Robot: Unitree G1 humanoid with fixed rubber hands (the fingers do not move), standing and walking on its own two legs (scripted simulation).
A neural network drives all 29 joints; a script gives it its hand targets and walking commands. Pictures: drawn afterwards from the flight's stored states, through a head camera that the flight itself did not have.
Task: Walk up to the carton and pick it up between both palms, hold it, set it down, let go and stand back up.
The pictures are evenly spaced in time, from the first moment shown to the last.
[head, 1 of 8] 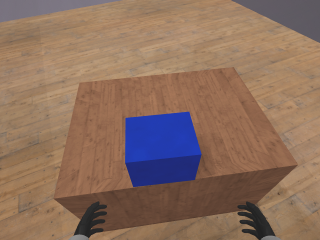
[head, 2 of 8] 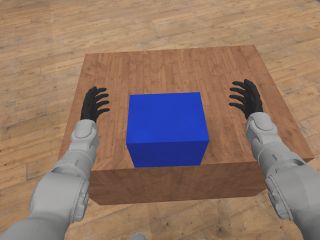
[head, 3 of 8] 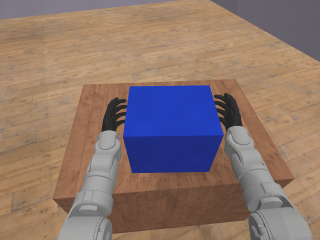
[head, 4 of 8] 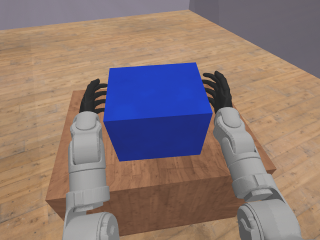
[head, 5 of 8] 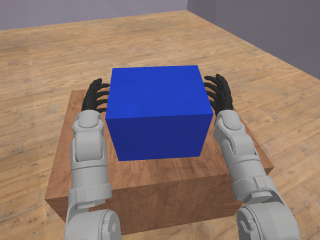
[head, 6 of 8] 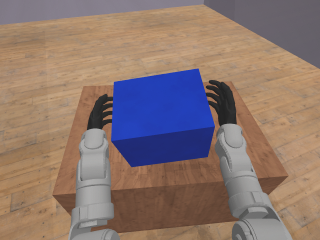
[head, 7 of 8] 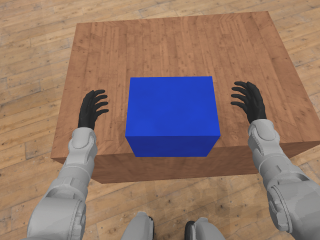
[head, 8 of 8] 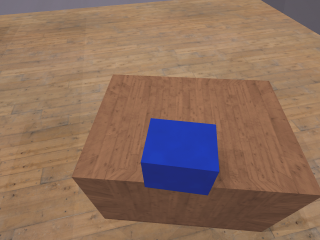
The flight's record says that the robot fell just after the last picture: no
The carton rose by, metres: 0.29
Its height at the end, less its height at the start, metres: +0.00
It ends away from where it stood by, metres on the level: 0.02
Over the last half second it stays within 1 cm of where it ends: yes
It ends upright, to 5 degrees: yes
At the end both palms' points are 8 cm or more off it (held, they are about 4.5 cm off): yes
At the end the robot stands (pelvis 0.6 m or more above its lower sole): yes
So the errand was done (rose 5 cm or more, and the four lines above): yes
